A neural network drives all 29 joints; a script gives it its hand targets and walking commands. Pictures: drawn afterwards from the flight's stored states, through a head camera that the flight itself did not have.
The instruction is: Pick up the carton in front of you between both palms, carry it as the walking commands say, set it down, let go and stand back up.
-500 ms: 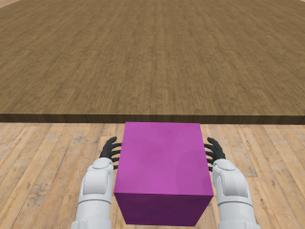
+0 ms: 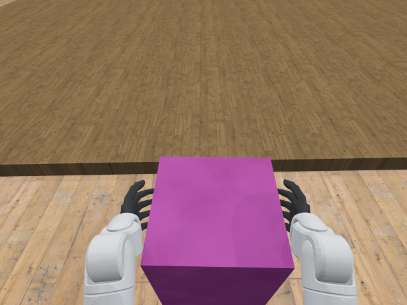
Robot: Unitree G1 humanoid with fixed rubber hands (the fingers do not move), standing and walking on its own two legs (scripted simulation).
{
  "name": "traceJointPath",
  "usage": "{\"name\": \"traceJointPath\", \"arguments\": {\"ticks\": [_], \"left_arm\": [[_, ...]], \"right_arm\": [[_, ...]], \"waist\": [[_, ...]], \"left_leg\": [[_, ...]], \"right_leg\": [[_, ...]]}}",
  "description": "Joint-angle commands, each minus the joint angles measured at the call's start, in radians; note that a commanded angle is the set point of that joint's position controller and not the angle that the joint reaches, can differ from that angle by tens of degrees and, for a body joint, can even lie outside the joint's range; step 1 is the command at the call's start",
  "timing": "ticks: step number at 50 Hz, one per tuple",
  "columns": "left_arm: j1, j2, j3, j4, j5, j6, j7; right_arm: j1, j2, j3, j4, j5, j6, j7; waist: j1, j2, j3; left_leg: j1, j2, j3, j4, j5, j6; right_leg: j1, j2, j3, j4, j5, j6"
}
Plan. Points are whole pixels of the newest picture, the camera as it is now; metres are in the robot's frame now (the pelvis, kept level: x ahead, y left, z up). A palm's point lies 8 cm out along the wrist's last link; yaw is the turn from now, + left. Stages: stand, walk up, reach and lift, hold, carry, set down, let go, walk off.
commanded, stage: carry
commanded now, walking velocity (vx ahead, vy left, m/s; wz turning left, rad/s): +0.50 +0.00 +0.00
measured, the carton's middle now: (213, 235) +0.27 +0.00 +0.02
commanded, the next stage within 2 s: none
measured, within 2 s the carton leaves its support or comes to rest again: neither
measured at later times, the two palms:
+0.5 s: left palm (139, 133) +0.53 +0.19 +0.08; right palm (253, 128) +0.54 -0.11 +0.08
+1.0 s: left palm (153, 68) +0.86 +0.20 +0.10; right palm (238, 65) +0.88 -0.10 +0.10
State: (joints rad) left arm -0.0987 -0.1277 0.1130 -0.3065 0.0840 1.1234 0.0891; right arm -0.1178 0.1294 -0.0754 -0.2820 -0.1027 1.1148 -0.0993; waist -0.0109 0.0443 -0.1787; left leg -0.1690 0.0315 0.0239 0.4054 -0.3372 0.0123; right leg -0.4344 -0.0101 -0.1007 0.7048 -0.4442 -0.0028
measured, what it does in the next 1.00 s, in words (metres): walks ahead: right foot, then left foot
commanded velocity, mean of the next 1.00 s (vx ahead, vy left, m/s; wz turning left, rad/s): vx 0.50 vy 0.00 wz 0.00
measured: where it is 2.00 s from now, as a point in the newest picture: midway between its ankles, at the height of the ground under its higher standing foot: (204, 190)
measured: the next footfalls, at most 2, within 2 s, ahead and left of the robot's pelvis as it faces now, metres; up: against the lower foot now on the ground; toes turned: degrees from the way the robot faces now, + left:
right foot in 0.08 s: +0.14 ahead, -0.10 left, +0.00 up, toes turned -8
left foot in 0.50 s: +0.46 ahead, +0.13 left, +0.00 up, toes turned +14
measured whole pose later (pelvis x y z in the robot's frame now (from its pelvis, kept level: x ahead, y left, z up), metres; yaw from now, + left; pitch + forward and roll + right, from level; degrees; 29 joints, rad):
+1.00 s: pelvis +0.62 +0.04 -0.02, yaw +2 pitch +3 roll +0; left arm -0.05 -0.13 0.06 -0.62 0.05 1.22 0.13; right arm -0.07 0.13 -0.06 -0.58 -0.04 1.20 -0.13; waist -0.01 0.00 -0.09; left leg 0.11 0.03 0.20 0.31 -0.45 -0.01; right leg -0.53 -0.06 -0.21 0.51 -0.05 -0.04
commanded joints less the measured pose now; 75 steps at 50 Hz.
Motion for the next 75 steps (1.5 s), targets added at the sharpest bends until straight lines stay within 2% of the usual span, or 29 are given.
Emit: {"name": "traceJointPath", "arguments": {"ticks": [1, 3, 4, 5, 6, 9, 14, 20, 24, 25, 26, 27, 30, 32, 39, 45, 49, 50, 51, 52, 53, 56, 61, 67, 71, 72, 73, 74, 75], "left_arm": [[-0.392, -0.895, -0.725, -0.200, -0.345, 0.025, -0.136], [-0.323, -0.885, -0.710, -0.238, -0.326, 0.044, -0.122], [-0.313, -0.858, -0.699, -0.251, -0.316, 0.054, -0.114], [-0.316, -0.811, -0.684, -0.251, -0.308, 0.068, -0.104], [-0.333, -0.797, -0.676, -0.258, -0.308, 0.079, -0.095], [-0.407, -0.826, -0.691, -0.295, -0.341, 0.103, -0.092], [-0.426, -0.816, -0.729, -0.282, -0.392, 0.124, -0.115], [-0.360, -0.802, -0.710, -0.240, -0.372, 0.122, -0.136], [-0.344, -0.807, -0.713, -0.230, -0.344, 0.111, -0.151], [-0.350, -0.802, -0.714, -0.236, -0.342, 0.109, -0.153], [-0.360, -0.808, -0.721, -0.259, -0.343, 0.104, -0.156], [-0.380, -0.817, -0.729, -0.261, -0.341, 0.094, -0.160], [-0.372, -0.929, -0.750, -0.244, -0.346, 0.051, -0.171], [-0.341, -0.964, -0.760, -0.233, -0.333, 0.025, -0.171], [-0.252, -0.907, -0.766, -0.261, -0.290, -0.002, -0.144], [-0.381, -0.781, -0.782, -0.385, -0.347, 0.046, -0.125], [-0.499, -0.610, -0.708, -0.371, -0.381, 0.099, -0.082], [-0.526, -0.566, -0.672, -0.342, -0.373, 0.112, -0.069], [-0.562, -0.499, -0.638, -0.311, -0.367, 0.125, -0.055], [-0.586, -0.489, -0.628, -0.253, -0.371, 0.137, -0.046], [-0.609, -0.526, -0.637, -0.266, -0.391, 0.144, -0.043], [-0.824, -0.617, -0.636, -0.229, -0.426, 0.150, -0.047], [-0.985, -0.644, -0.582, -0.078, -0.414, 0.139, -0.054], [-1.126, -0.638, -0.490, 0.082, -0.359, 0.127, -0.034], [-1.207, -0.650, -0.452, 0.128, -0.333, 0.125, -0.023], [-1.237, -0.651, -0.443, 0.124, -0.332, 0.128, -0.021], [-1.251, -0.650, -0.434, 0.126, -0.329, 0.135, -0.018], [-1.251, -0.655, -0.427, 0.154, -0.322, 0.143, -0.013], [-1.244, -0.675, -0.422, 0.150, -0.319, 0.148, -0.010]], "right_arm": [[-0.392, 0.889, 0.694, -0.260, 0.366, 0.038, 0.146], [-0.324, 0.871, 0.700, -0.293, 0.382, 0.061, 0.148], [-0.369, 0.842, 0.703, -0.323, 0.393, 0.075, 0.147], [-0.393, 0.811, 0.702, -0.330, 0.397, 0.095, 0.144], [-0.406, 0.779, 0.700, -0.328, 0.405, 0.110, 0.142], [-0.406, 0.804, 0.696, -0.288, 0.423, 0.125, 0.143], [-0.326, 0.819, 0.641, -0.219, 0.356, 0.126, 0.117], [-0.307, 0.822, 0.653, -0.235, 0.329, 0.123, 0.112], [-0.288, 0.835, 0.661, -0.228, 0.336, 0.109, 0.136], [-0.281, 0.825, 0.657, -0.220, 0.332, 0.103, 0.143], [-0.287, 0.826, 0.660, -0.207, 0.340, 0.092, 0.150], [-0.295, 0.874, 0.674, -0.189, 0.357, 0.081, 0.160], [-0.345, 0.963, 0.710, -0.262, 0.380, 0.041, 0.175], [-0.350, 0.992, 0.739, -0.271, 0.391, 0.021, 0.184], [-0.249, 0.893, 0.741, -0.281, 0.390, 0.012, 0.197], [-0.332, 0.765, 0.708, -0.366, 0.388, 0.051, 0.161], [-0.474, 0.624, 0.661, -0.380, 0.396, 0.109, 0.102], [-0.509, 0.573, 0.641, -0.364, 0.393, 0.126, 0.086], [-0.561, 0.536, 0.624, -0.355, 0.390, 0.142, 0.070], [-0.581, 0.501, 0.595, -0.319, 0.381, 0.156, 0.054], [-0.619, 0.514, 0.595, -0.313, 0.394, 0.162, 0.048], [-0.794, 0.611, 0.575, -0.224, 0.407, 0.166, 0.038], [-0.945, 0.651, 0.537, -0.070, 0.361, 0.152, 0.026], [-1.115, 0.684, 0.483, 0.083, 0.368, 0.143, 0.014], [-1.204, 0.724, 0.464, 0.136, 0.396, 0.140, 0.022], [-1.235, 0.725, 0.459, 0.124, 0.403, 0.140, 0.024], [-1.263, 0.722, 0.448, 0.115, 0.413, 0.142, 0.026], [-1.235, 0.711, 0.427, 0.149, 0.413, 0.149, 0.025], [-1.238, 0.740, 0.418, 0.155, 0.414, 0.145, 0.023]], "waist": [[-0.008, 0.126, -0.163], [0.009, 0.039, -0.226], [0.034, -0.088, -0.264], [0.039, -0.305, -0.235], [0.046, -0.255, -0.190], [0.029, -0.064, -0.113], [0.023, -0.115, -0.048], [0.035, -0.211, 0.019], [-0.008, -0.144, -0.123], [-0.025, 0.005, -0.202], [-0.006, 0.253, -0.244], [-0.019, 0.199, -0.229], [-0.005, 0.015, -0.206], [0.002, 0.016, -0.195], [-0.004, 0.076, -0.070], [-0.012, 0.102, 0.050], [0.023, 0.091, -0.079], [0.060, 0.016, -0.174], [0.070, -0.222, -0.269], [0.087, -0.342, -0.259], [0.076, -0.279, -0.265], [0.043, -0.098, -0.216], [0.038, -0.152, -0.196], [0.043, -0.176, -0.160], [-0.008, -0.186, -0.229], [-0.048, -0.113, -0.264], [-0.058, -0.005, -0.331], [-0.062, 0.131, -0.389], [-0.086, 0.167, -0.488]], "left_leg": [[0.204, 0.185, -0.110, -0.051, 0.390, 0.099], [-0.080, 0.125, 0.035, 0.131, 0.392, 0.038], [-0.270, 0.071, 0.086, 0.323, 0.247, -0.002], [-0.534, -0.019, 0.119, 0.559, -0.101, -0.033], [-0.651, -0.004, 0.029, 0.710, -0.203, -0.002], [-0.647, 0.117, -0.026, 0.736, -0.063, 0.019], [-0.506, 0.074, 0.092, 0.388, 0.139, -0.021], [-0.362, 0.017, 0.195, 0.137, 0.274, -0.001], [0.091, -0.035, 0.255, 0.057, 0.174, 0.041], [0.309, 0.156, -0.050, -0.003, -0.018, 0.094], [0.444, 0.408, -0.550, -0.163, -0.087, 0.200], [0.446, 0.421, -0.547, -0.186, 0.069, 0.239], [0.258, 0.336, -0.264, -0.171, 0.235, 0.149], [0.182, 0.296, -0.139, -0.202, 0.214, 0.110], [0.257, 0.231, 0.040, -0.254, 0.389, 0.117], [0.256, 0.192, 0.127, -0.226, 0.523, 0.107], [0.184, 0.144, 0.225, 0.131, 0.763, 0.063], [0.073, 0.098, 0.227, 0.347, 0.624, 0.043], [-0.162, 0.027, 0.196, 0.663, 0.294, 0.011], [-0.480, -0.085, 0.103, 0.890, -0.137, 0.003], [-0.514, -0.021, -0.012, 1.022, -0.142, 0.040], [-0.487, 0.076, -0.058, 0.909, 0.011, 0.067], [-0.512, 0.069, 0.013, 0.709, 0.109, 0.038], [-0.468, -0.015, 0.123, 0.376, 0.218, 0.022], [-0.198, -0.091, 0.176, 0.095, 0.415, 0.037], [-0.061, -0.068, 0.153, -0.052, 0.611, 0.026], [0.205, 0.097, -0.003, 0.030, 1.133, 0.056], [0.462, 0.291, -0.202, 0.170, 1.748, 0.140], [0.536, 0.347, -0.277, 0.159, 1.687, 0.258]], "right_leg": [[0.019, 0.053, -0.110, -0.245, 0.183, 0.001], [0.479, 0.023, -0.099, -0.328, 0.291, -0.026], [0.655, -0.131, 0.124, -0.368, 0.133, -0.079], [0.762, -0.396, 0.528, -0.457, 0.073, -0.168], [0.750, -0.474, 0.651, -0.473, 0.137, -0.262], [0.548, -0.387, 0.436, -0.509, 0.222, -0.205], [0.441, -0.264, 0.127, -0.575, 0.331, -0.136], [0.434, -0.230, -0.006, -0.517, 0.536, -0.098], [0.331, -0.157, -0.139, -0.078, 0.723, -0.031], [0.113, -0.112, -0.114, 0.181, 0.489, 0.005], [-0.165, 0.020, -0.065, 0.453, 0.026, 0.038], [-0.251, -0.017, 0.047, 0.595, -0.013, 0.006], [-0.222, -0.132, 0.124, 0.534, 0.125, -0.034], [-0.169, -0.130, 0.087, 0.422, 0.189, -0.029], [-0.268, -0.096, -0.027, 0.070, 0.346, 0.012], [-0.187, -0.049, -0.116, -0.162, 0.430, -0.020], [0.206, 0.042, -0.179, -0.218, 0.364, -0.059], [0.417, 0.012, -0.136, -0.217, 0.290, -0.062], [0.603, -0.260, 0.302, -0.284, 0.112, -0.145], [0.750, -0.419, 0.664, -0.421, 0.122, -0.282], [0.685, -0.397, 0.616, -0.426, 0.215, -0.273], [0.463, -0.305, 0.317, -0.413, 0.329, -0.175], [0.417, -0.271, 0.158, -0.465, 0.326, -0.182], [0.482, -0.183, -0.028, -0.298, 0.929, -0.150], [0.461, -0.133, -0.102, -0.044, 0.991, -0.095], [0.424, -0.104, -0.097, 0.105, 0.911, -0.050], [0.245, -0.050, -0.061, 0.232, 0.539, -0.004], [0.011, 0.022, 0.013, 0.351, -0.044, 0.009], [-0.067, 0.062, 0.108, 0.447, -0.171, 0.002]]}}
